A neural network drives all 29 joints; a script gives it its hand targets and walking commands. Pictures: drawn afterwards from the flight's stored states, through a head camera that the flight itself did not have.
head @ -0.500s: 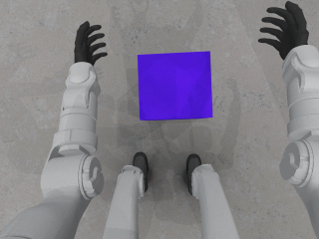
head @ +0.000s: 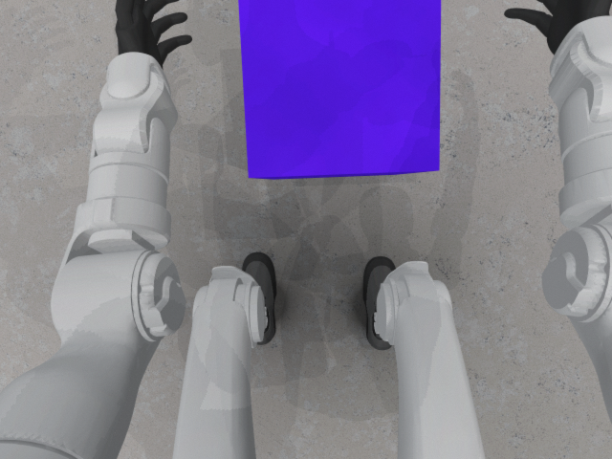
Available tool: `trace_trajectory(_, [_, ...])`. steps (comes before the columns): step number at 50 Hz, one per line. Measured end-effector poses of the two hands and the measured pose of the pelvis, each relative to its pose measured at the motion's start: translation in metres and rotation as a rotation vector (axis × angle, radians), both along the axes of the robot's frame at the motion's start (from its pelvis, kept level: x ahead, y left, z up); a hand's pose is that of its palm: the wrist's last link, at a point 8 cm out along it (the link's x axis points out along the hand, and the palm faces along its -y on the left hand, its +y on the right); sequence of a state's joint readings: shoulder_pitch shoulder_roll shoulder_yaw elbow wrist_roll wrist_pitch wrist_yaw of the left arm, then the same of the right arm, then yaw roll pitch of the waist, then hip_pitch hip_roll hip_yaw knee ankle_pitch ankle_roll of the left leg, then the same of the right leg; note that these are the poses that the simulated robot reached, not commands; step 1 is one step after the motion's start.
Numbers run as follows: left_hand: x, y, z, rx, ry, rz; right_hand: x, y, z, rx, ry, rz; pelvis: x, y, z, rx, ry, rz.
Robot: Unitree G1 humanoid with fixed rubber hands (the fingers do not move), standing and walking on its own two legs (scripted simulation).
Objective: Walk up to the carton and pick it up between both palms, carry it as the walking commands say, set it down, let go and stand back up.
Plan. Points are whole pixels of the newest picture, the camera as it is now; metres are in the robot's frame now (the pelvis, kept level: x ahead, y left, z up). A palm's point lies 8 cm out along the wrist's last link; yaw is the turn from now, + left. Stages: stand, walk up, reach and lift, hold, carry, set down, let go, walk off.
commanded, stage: reach and lift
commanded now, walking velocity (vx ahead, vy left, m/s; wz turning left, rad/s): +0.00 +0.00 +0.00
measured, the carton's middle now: (335, 106) +0.52 -0.04 -0.39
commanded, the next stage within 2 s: none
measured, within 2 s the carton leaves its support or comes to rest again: neither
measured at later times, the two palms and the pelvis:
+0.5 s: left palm (198, 96) +0.53 +0.16 -0.28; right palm (494, 77) +0.52 -0.25 -0.27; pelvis -0.02 +0.00 -0.11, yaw +1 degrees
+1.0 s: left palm (215, 94) +0.54 +0.14 -0.31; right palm (485, 83) +0.53 -0.26 -0.30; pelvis -0.02 +0.00 -0.15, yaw -1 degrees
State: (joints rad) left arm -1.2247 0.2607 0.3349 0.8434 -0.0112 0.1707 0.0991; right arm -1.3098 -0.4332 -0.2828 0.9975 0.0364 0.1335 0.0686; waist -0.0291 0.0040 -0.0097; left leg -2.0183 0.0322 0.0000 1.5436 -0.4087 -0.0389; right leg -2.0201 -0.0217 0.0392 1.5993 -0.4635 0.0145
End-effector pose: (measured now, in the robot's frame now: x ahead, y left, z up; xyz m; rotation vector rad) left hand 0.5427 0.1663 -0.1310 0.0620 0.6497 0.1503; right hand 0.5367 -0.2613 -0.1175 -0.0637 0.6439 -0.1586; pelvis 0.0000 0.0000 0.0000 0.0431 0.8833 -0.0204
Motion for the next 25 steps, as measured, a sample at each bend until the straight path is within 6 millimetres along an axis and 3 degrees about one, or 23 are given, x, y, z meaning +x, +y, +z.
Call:
trace_trajectory(7, [-0.001, -0.01, -0.042, -0.015, 0.035, -0.009, -0.004, -0.009, -0.037, -0.013, 0.021, -0.01, -0.004, 0.001, -0.034, -0.001, -0.026, -0.004])
trace_trajectory(18, [-0.009, 0.0, -0.103, 0.014, 0.057, 0.0, -0.005, 0.009, -0.107, 0.016, 0.043, -0.004, -0.012, -0.002, -0.083, 0.011, -0.082, 0.0])
trace_trajectory(25, [-0.012, -0.01, -0.146, -0.009, 0.083, -0.02, -0.012, 0.007, -0.148, -0.004, 0.064, -0.019, -0.019, -0.004, -0.111, 0.005, -0.131, 0.006])
